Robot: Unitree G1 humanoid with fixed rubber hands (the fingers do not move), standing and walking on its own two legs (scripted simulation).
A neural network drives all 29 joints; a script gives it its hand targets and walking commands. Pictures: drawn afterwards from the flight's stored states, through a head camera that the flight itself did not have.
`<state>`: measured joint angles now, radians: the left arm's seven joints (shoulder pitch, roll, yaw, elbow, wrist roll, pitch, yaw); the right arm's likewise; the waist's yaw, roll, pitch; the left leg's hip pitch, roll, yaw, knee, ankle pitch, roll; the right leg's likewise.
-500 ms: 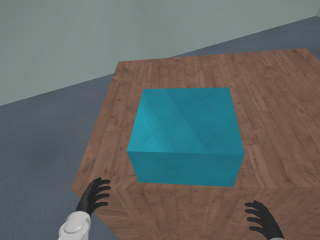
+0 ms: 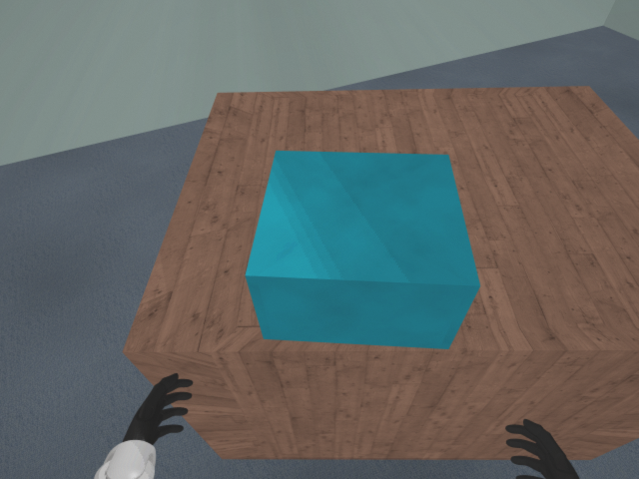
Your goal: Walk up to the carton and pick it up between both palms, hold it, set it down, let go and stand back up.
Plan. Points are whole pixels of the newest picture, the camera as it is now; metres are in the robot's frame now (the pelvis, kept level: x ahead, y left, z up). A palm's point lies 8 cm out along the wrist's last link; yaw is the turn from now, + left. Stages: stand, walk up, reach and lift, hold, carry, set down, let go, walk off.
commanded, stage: stand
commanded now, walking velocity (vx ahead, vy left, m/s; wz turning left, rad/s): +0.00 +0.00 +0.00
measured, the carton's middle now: (357, 245) +0.44 -0.01 +0.01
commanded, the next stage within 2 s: none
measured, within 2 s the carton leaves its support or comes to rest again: neither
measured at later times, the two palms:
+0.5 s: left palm out of the picture +0.13 +0.30 -0.10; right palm out of the picture +0.15 -0.22 -0.08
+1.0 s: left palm out of the picture +0.11 +0.30 -0.10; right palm out of the picture +0.14 -0.23 -0.08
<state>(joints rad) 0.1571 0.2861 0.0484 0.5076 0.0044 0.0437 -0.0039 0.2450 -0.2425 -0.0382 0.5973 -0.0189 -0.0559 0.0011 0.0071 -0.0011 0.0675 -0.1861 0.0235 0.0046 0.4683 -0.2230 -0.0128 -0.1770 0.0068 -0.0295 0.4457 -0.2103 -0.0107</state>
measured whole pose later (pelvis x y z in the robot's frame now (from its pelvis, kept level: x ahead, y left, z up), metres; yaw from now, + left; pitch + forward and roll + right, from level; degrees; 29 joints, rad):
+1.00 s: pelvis +0.01 +0.03 +0.00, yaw +1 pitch -2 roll -1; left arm 0.30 0.30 0.01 0.65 0.02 -0.02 -0.01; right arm 0.29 -0.28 -0.02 0.59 -0.01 -0.03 0.02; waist 0.01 -0.01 0.03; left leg -0.23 -0.02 0.01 0.53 -0.27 0.03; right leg -0.21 -0.04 -0.01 0.50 -0.25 0.04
